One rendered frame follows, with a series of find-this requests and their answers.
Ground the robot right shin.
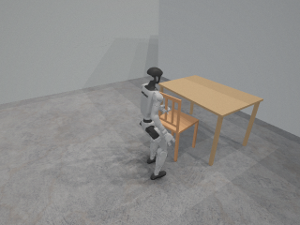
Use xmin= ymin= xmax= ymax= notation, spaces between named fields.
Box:
xmin=154 ymin=151 xmax=168 ymax=176

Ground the left robot hand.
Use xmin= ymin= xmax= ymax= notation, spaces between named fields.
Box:
xmin=160 ymin=104 xmax=170 ymax=114

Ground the robot torso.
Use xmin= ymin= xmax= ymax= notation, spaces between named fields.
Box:
xmin=140 ymin=87 xmax=159 ymax=133

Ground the right robot forearm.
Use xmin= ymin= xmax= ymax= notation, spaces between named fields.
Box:
xmin=153 ymin=115 xmax=169 ymax=136

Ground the right robot hand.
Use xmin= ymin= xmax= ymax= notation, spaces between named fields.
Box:
xmin=164 ymin=133 xmax=175 ymax=147

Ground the table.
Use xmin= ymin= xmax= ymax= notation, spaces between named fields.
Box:
xmin=158 ymin=75 xmax=263 ymax=166

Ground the chair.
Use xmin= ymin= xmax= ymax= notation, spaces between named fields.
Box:
xmin=158 ymin=92 xmax=199 ymax=162

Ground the robot right upper arm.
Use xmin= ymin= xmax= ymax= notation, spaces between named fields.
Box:
xmin=150 ymin=91 xmax=163 ymax=121

